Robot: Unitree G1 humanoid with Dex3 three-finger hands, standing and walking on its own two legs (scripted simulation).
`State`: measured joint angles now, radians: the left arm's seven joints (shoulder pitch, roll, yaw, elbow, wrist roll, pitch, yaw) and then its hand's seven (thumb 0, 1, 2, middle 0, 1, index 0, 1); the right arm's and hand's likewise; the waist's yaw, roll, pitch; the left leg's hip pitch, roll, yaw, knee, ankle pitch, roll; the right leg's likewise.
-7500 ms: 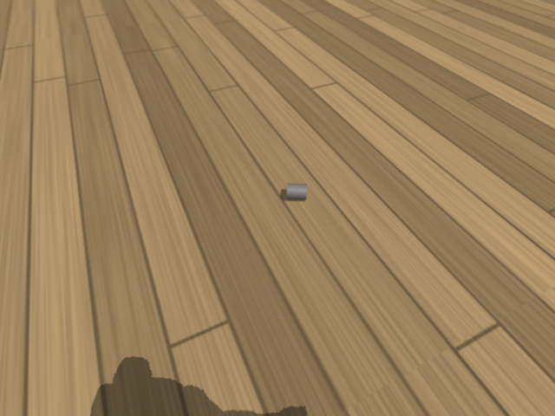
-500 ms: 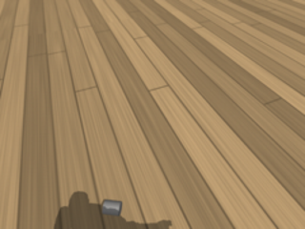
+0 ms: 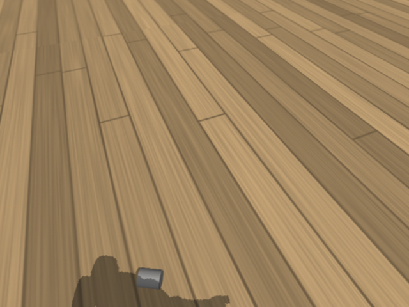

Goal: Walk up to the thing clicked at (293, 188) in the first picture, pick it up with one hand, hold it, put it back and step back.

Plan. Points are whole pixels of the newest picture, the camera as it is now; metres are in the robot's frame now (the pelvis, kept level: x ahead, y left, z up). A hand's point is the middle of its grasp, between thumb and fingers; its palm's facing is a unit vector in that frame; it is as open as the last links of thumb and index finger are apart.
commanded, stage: stand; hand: left
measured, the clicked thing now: (150, 278) +0.37 +0.27 -0.74
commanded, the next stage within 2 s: walk up in 0.18 s
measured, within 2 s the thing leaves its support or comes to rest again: neither
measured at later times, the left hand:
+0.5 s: hand out of the picture +0.07 +0.26 -0.16, palm faces -0.02 -0.94 -0.35, open 7.4 cm
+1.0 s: hand out of the picture +0.04 +0.27 -0.16, palm faces -0.02 -0.94 -0.34, open 7.4 cm
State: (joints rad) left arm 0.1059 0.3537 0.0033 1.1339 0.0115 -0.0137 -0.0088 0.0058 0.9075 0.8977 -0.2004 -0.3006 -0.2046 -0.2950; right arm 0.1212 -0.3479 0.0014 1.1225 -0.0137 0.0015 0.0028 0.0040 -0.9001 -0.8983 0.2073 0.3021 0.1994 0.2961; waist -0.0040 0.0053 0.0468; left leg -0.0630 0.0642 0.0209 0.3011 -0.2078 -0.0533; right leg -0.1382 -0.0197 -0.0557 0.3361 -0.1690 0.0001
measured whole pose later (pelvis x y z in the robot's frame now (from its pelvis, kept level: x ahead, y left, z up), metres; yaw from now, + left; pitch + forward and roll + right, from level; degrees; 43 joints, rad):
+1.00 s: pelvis -0.03 +0.01 -0.01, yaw +0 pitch -2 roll +0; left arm 0.11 0.34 0.04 1.09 0.02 0.01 -0.01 0.01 0.91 0.90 -0.20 -0.30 -0.20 -0.30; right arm 0.13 -0.35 -0.03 1.07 0.00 0.03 0.02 0.00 -0.90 -0.90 0.21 0.30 0.20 0.30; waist 0.00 0.00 0.09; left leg -0.17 0.04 0.03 0.42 -0.22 -0.03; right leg -0.23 -0.04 -0.04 0.42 -0.16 0.01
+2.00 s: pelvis +0.00 +0.01 +0.00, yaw +0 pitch -1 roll +0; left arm 0.12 0.35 0.00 1.13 0.01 -0.02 -0.01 0.01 0.91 0.90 -0.20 -0.30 -0.20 -0.30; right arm 0.13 -0.35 -0.01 1.11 -0.01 -0.01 0.00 0.00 -0.90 -0.90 0.21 0.30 0.20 0.30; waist -0.01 0.00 0.04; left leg -0.07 0.05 0.03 0.33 -0.23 -0.04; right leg -0.15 -0.03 -0.04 0.35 -0.18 0.01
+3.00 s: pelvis -0.09 +0.05 -0.03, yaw +1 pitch -2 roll +0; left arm -0.01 0.42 0.07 0.90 0.01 0.08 0.03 0.01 0.91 0.90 -0.20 -0.30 -0.20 -0.29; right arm 0.17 -0.37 -0.06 0.93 -0.03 0.05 0.01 0.00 -0.90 -0.90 0.21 0.30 0.20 0.30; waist -0.03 -0.07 0.21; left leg -0.31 -0.01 -0.02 0.73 -0.37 0.01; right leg -0.51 0.06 0.16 1.06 -0.54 -0.02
